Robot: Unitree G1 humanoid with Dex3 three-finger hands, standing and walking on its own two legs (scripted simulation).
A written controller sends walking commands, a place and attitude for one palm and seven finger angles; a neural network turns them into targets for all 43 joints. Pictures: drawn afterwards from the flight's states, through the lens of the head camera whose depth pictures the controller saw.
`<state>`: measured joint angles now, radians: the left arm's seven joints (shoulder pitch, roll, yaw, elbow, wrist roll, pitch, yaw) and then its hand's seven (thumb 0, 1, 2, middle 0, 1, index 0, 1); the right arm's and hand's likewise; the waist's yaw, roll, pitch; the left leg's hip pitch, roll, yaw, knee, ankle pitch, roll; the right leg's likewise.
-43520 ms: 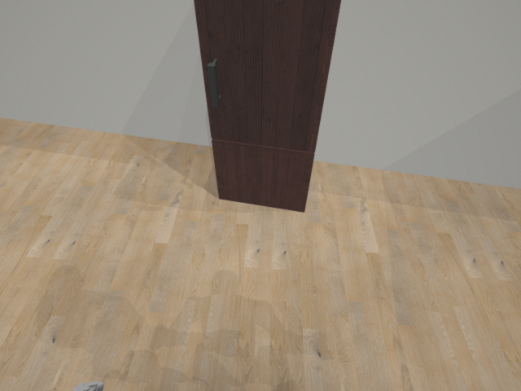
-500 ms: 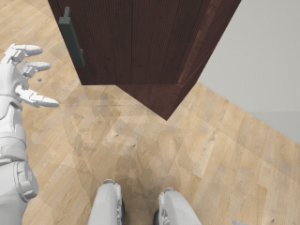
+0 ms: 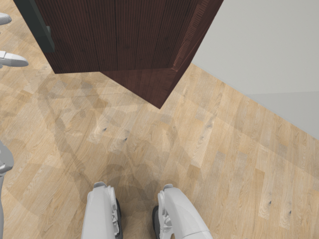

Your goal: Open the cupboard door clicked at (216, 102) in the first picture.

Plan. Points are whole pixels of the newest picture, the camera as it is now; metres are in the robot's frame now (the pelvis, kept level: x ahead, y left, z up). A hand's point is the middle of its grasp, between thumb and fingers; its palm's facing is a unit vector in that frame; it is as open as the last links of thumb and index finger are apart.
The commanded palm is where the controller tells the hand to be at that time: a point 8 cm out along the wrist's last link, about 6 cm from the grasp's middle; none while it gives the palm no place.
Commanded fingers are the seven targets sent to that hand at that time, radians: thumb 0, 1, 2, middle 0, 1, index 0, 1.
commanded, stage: move the hooked fingers beside the handle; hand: left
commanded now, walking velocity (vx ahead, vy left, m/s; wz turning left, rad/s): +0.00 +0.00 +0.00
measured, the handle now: (35, 13) +0.60 +0.23 +0.07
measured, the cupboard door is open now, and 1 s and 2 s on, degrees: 41 41 41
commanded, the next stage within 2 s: slide the fingers in behind the handle in 0.82 s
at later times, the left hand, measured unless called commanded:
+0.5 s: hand out of the picture +0.55 +0.29 +0.08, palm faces +0.11 -0.99 -0.02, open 14.0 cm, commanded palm +0.54 +0.30 +0.07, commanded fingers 0.00 -0.50 0.30 -0.30 -1.20 -0.30 -1.20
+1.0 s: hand (6, 30) +0.55 +0.28 +0.08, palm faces +0.11 -0.99 -0.03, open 14.0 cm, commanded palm +0.54 +0.29 +0.07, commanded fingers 0.00 -0.50 0.30 -0.30 -1.20 -0.30 -1.20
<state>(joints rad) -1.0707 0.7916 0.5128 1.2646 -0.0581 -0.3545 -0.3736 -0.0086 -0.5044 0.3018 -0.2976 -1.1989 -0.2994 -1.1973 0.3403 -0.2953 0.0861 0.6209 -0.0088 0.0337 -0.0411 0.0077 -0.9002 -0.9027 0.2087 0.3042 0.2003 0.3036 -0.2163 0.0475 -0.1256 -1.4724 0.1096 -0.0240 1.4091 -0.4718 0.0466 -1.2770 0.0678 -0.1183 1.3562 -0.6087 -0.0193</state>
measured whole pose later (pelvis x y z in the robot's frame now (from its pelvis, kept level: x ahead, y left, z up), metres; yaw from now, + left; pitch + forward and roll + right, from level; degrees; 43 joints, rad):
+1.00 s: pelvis +0.01 +0.00 +0.00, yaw +0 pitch +31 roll -8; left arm -1.07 0.76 0.49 1.21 -0.06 -0.35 -0.34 -0.01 -0.50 0.30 -0.30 -1.20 -0.30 -1.20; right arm 0.35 -0.28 0.08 0.63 -0.02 0.06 -0.02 0.01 -0.90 -0.90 0.21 0.30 0.20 0.30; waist -0.21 0.05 -0.12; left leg -1.48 0.11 -0.03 1.40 -0.48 0.04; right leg -1.28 0.07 -0.12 1.35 -0.61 -0.03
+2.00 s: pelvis +0.01 +0.00 +0.01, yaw +1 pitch +30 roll -7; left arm -1.05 0.58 0.42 1.20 -0.04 -0.40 -0.19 -0.01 -0.50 0.30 -0.30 -1.20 -0.30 -1.20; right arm 0.36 -0.26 0.05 0.65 -0.04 0.07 0.02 0.01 -0.90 -0.90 0.21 0.30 0.20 0.30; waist -0.21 0.06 -0.14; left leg -1.44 0.10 -0.02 1.38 -0.48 0.04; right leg -1.25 0.06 -0.11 1.33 -0.62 -0.02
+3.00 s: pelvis +0.02 -0.01 +0.01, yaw +1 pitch +30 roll -6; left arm -1.02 0.55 0.41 1.21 -0.04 -0.43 -0.15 0.00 0.09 0.56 -0.34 -1.26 -0.34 -1.26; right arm 0.36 -0.26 0.04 0.65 -0.04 0.07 0.03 0.01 -0.90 -0.90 0.21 0.30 0.20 0.30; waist -0.20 0.06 -0.14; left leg -1.41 0.10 -0.02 1.37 -0.48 0.03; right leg -1.22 0.07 -0.11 1.33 -0.63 -0.03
